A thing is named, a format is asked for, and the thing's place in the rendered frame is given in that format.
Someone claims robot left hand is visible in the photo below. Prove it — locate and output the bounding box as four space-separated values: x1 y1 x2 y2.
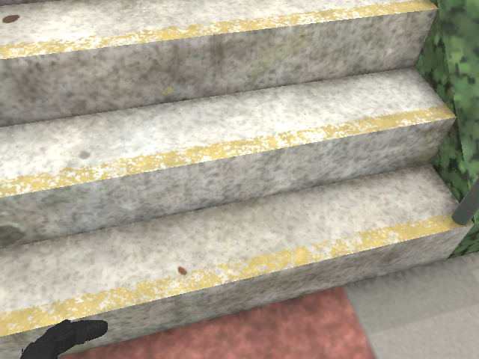
20 319 108 359

